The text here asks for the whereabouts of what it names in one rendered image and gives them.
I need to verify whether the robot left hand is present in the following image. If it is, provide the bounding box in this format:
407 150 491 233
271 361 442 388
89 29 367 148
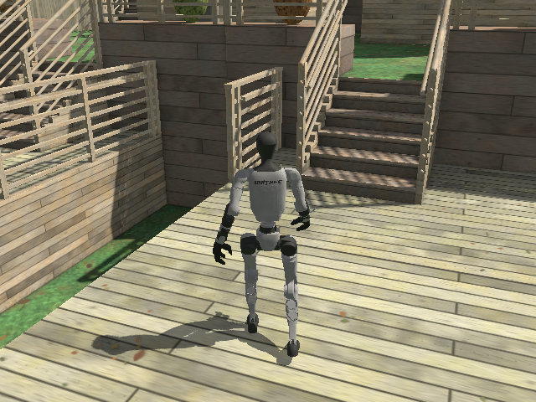
213 241 232 265

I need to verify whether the humanoid robot head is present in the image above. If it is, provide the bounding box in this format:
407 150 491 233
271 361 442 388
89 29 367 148
253 131 281 172

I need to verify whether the robot left forearm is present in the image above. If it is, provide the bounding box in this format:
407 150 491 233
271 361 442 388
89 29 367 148
215 203 235 244

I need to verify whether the humanoid robot torso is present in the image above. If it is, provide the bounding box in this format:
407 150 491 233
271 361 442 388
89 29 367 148
248 164 287 251

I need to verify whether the robot right hand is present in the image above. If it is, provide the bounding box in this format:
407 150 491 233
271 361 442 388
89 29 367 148
291 217 310 231

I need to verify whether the robot right forearm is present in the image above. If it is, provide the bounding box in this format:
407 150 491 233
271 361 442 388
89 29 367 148
298 200 311 222

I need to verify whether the robot right upper arm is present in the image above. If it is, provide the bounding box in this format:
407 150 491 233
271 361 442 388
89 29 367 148
284 167 307 212

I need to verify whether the robot left upper arm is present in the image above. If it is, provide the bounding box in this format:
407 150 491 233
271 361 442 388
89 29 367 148
227 168 250 216

